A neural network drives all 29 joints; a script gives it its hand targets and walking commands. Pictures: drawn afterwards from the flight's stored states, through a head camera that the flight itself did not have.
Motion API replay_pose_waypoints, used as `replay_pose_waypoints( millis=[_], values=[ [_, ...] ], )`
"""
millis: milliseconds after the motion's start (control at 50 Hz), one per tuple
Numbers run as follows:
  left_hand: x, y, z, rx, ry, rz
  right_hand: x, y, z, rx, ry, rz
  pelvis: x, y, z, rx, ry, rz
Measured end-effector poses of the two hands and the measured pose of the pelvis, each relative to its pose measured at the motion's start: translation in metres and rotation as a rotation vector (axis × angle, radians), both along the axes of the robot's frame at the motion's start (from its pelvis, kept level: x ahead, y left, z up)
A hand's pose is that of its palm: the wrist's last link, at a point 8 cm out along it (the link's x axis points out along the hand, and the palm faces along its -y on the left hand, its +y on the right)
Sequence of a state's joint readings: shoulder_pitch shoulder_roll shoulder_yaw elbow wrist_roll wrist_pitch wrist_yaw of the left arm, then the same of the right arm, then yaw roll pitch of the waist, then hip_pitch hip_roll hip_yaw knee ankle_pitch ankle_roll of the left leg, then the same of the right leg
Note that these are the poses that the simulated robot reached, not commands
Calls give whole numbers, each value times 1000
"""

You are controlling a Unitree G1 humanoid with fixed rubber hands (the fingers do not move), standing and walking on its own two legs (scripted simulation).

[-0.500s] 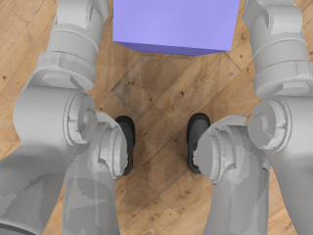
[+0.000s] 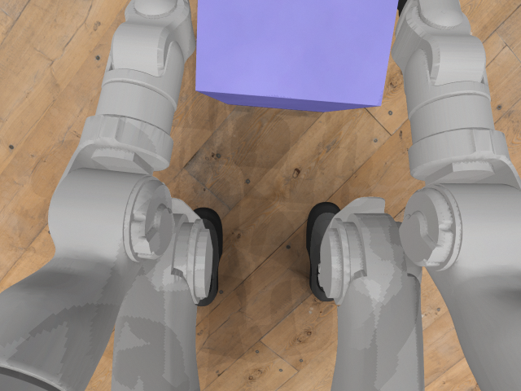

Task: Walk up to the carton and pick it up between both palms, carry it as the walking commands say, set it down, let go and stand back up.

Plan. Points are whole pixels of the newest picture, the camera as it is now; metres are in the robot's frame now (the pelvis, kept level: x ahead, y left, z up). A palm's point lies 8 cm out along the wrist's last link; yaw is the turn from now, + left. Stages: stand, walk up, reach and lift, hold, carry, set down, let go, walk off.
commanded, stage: reach and lift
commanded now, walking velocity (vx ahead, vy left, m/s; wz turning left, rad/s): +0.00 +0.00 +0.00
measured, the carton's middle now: (288, 13) +0.54 -0.04 -0.22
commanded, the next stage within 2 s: none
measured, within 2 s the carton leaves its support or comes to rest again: neither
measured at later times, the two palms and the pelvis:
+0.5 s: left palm out of the picture +0.55 +0.09 -0.08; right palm out of the picture +0.54 -0.17 -0.08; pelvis +0.00 -0.01 +0.04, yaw +1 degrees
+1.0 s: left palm out of the picture +0.53 +0.10 -0.01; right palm out of the picture +0.52 -0.17 -0.01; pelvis +0.00 +0.00 +0.09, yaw +1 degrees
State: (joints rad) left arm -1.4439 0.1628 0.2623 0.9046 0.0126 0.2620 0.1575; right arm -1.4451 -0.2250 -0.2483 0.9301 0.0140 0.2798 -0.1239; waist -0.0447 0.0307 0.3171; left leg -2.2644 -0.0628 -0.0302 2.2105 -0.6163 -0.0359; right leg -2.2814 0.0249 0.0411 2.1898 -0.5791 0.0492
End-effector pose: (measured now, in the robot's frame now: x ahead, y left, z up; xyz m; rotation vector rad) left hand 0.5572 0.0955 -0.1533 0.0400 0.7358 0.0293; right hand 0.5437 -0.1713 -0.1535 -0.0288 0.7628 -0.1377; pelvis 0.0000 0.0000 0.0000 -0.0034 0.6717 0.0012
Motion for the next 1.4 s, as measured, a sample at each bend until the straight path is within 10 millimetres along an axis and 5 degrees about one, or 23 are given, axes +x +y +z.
replay_pose_waypoints(
  millis=[320,660,1400],
  values=[
    [-1,0,63,16,-40,30,-1,4,59,-2,-48,-40,-1,-9,30,23,52,-4],
    [-8,0,86,-4,-50,48,-5,5,86,4,-60,-52,3,-7,52,19,97,-4],
    [-40,4,208,-13,-46,60,-40,8,203,38,-57,-71,0,-4,123,14,57,-4]
  ],
)
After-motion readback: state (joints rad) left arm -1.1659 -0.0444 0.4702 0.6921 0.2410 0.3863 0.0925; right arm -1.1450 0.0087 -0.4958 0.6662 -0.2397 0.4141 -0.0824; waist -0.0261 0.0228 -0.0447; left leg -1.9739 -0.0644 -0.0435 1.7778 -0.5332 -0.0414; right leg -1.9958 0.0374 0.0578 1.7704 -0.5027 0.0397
